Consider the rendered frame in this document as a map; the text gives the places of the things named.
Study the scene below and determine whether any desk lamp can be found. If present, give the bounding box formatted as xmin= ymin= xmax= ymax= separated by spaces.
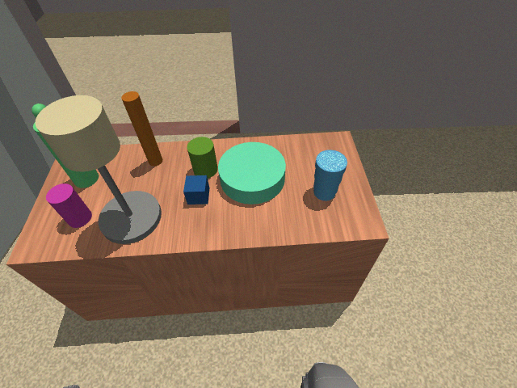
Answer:
xmin=35 ymin=95 xmax=162 ymax=244

